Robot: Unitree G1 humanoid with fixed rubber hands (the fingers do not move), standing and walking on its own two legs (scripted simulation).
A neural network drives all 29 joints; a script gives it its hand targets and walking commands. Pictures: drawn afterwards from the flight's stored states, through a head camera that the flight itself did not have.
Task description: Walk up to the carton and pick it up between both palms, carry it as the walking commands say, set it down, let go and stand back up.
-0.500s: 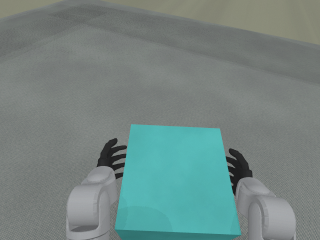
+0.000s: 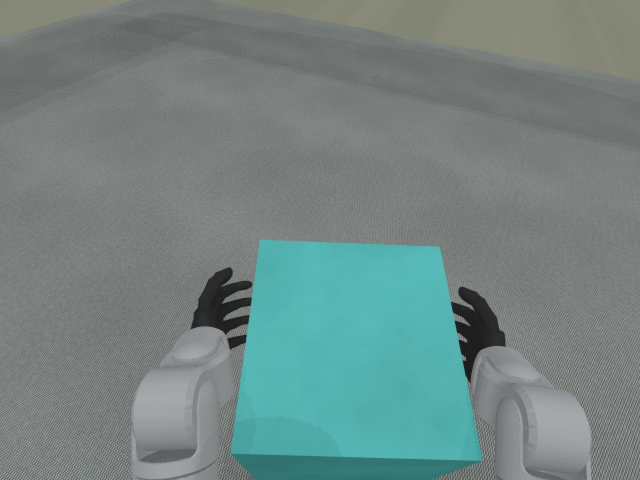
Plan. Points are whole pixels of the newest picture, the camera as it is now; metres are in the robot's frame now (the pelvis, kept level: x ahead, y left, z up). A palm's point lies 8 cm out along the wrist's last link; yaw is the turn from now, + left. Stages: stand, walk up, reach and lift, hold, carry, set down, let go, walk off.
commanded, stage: carry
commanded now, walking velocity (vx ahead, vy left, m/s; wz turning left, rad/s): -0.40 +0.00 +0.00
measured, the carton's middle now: (342, 374) +0.27 +0.01 +0.03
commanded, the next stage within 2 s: none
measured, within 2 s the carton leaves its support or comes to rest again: neither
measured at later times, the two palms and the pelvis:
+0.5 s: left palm out of the picture +0.03 +0.27 +0.09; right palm out of the picture +0.03 -0.02 +0.09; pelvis -0.24 +0.11 +0.00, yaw +2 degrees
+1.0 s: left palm out of the picture -0.20 +0.35 +0.10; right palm out of the picture -0.20 +0.06 +0.10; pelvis -0.46 +0.19 +0.02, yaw +3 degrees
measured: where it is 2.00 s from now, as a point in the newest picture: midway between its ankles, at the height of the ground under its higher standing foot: outside the picture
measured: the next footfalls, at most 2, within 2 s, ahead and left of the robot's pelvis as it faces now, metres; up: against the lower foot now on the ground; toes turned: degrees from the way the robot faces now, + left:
left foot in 0.08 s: +0.05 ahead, +0.08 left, +0.00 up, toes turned +9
right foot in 0.36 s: -0.15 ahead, -0.08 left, +0.00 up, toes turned -2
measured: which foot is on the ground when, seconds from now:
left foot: up 0.00-0.06, down 0.08-0.30, up 0.32-0.40, down 0.42-0.70, up 0.72-0.80, down 0.82-1.00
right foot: down 0.00-0.08, up 0.10-0.34, down 0.36-0.44, up 0.46-0.72, down 0.74-0.86, up 0.88-1.00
